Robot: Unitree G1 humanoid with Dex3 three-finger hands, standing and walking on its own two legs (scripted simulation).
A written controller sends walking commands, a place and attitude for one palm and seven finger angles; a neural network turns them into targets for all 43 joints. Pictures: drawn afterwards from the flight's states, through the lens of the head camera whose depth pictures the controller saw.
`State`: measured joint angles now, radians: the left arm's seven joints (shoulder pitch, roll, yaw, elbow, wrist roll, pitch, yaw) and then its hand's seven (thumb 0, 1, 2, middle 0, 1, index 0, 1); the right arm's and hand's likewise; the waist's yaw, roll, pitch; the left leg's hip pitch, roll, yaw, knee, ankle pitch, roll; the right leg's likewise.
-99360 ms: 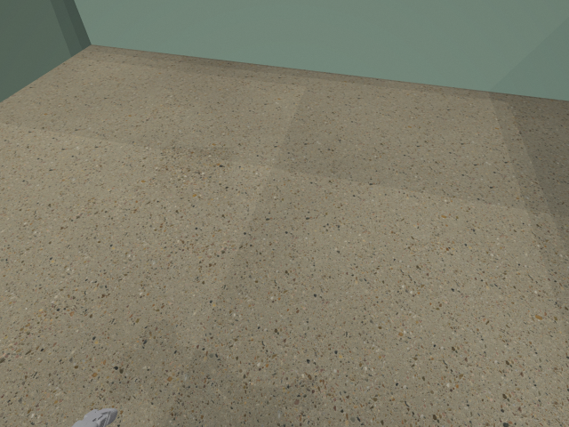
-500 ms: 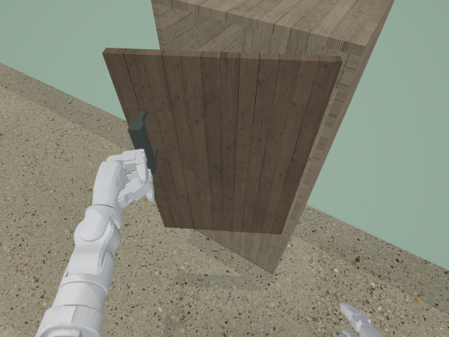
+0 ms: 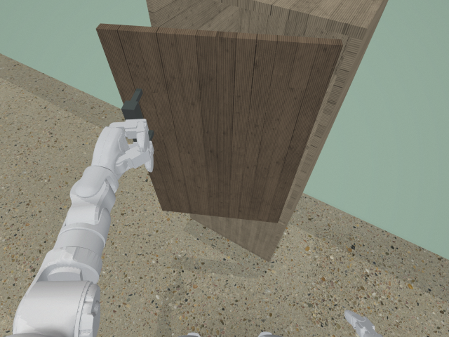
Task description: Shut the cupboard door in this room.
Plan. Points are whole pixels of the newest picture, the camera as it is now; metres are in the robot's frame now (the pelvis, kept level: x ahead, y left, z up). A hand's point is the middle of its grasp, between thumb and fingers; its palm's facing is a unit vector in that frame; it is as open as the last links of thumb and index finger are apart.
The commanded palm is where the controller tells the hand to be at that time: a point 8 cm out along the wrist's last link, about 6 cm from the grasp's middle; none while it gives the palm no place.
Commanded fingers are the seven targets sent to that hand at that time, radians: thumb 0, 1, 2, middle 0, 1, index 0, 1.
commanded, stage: push the door shut along its arc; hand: left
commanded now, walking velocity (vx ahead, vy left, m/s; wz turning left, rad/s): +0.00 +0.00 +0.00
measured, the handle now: (141, 123) +0.49 +0.17 +0.09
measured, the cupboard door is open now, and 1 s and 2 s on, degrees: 24 7 0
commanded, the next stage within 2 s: pull the fist back off the door in 1.48 s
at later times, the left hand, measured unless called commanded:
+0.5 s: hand (164, 128) +0.48 +0.13 +0.09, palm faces -0.27 -0.96 +0.00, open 3.1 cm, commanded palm +0.48 +0.17 +0.10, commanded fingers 0.00 0.90 0.90 -1.30 -1.50 -1.30 -1.50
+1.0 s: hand (192, 105) +0.54 +0.08 +0.10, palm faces -0.39 -0.92 +0.01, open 3.1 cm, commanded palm +0.54 +0.12 +0.10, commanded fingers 0.00 0.90 0.90 -1.30 -1.50 -1.30 -1.50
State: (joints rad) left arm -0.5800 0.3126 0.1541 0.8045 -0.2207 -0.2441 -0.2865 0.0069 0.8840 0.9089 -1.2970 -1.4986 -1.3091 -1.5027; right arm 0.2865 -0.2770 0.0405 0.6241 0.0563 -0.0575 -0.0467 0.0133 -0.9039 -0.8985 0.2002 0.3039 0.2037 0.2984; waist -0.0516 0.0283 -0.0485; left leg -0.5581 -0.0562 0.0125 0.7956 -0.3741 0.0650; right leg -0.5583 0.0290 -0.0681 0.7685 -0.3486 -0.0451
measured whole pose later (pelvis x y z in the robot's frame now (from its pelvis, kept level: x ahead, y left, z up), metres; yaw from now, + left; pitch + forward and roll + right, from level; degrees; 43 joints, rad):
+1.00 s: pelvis +0.02 +0.01 -0.02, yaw -2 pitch +19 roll -2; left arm -1.09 0.43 0.23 1.24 -0.13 -0.28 -0.40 0.02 0.89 0.90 -1.29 -1.50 -1.30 -1.50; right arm 0.40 -0.29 0.03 0.65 0.02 -0.03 -0.02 0.01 -0.90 -0.90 0.20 0.30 0.20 0.30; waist -0.21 0.05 -0.09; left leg -0.82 -0.04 0.04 0.93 -0.44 0.08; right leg -0.82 0.05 -0.05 0.88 -0.39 -0.03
